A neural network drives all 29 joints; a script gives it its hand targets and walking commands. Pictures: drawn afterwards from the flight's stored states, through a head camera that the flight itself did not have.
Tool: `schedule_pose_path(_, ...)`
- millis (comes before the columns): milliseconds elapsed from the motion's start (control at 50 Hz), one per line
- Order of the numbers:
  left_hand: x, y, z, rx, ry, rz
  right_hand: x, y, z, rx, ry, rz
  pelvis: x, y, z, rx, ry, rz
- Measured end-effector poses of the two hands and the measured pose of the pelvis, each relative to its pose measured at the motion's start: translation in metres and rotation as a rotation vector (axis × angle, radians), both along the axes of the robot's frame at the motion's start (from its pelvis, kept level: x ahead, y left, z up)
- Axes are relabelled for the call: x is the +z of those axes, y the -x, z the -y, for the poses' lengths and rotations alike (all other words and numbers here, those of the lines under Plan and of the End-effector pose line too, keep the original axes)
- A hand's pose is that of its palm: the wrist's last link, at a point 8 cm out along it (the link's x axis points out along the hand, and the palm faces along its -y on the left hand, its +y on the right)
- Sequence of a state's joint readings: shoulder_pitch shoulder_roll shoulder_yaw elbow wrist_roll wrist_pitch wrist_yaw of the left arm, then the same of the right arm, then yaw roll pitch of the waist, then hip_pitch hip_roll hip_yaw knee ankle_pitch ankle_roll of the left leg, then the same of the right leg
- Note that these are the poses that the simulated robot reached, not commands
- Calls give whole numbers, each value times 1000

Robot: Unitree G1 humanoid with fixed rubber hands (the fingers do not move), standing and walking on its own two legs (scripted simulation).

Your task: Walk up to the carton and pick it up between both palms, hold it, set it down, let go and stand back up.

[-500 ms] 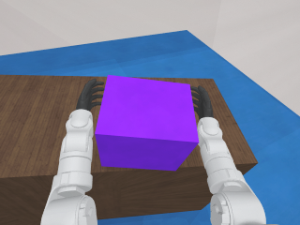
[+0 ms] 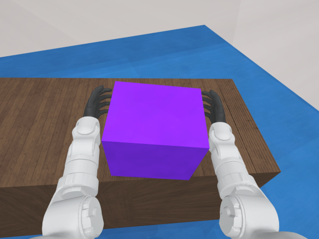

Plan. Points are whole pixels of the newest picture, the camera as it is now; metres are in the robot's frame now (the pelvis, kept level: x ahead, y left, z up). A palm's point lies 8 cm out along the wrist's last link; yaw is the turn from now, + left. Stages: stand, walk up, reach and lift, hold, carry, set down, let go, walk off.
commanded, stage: set down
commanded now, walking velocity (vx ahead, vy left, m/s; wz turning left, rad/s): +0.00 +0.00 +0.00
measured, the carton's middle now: (154, 133) +0.38 +0.01 +0.02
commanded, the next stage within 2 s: none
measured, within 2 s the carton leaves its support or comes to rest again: rests again in 0.66 s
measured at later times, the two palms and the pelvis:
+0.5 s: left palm (89, 118) +0.39 +0.18 +0.07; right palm (210, 120) +0.40 -0.15 +0.07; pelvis +0.00 +0.00 +0.00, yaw +1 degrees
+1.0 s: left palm (96, 120) +0.40 +0.17 +0.06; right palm (214, 125) +0.39 -0.16 +0.06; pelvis +0.00 +0.00 +0.00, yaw +0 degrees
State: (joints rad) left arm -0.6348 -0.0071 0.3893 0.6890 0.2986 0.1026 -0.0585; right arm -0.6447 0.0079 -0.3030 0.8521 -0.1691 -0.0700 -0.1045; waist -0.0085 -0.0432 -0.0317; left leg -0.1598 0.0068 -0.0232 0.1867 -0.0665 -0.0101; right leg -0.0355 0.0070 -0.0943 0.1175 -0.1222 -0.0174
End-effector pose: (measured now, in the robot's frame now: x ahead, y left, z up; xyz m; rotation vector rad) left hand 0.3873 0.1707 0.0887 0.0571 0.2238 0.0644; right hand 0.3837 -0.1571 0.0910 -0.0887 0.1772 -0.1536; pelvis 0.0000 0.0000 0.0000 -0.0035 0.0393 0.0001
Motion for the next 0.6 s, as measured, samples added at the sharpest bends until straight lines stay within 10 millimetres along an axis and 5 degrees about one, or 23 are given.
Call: schedule_pose_path(600, -22, -9, -7, -9, -31, -15, -20, -9, -6, 4, -5, -18, 0, -1, -2, 21, 5, -97)
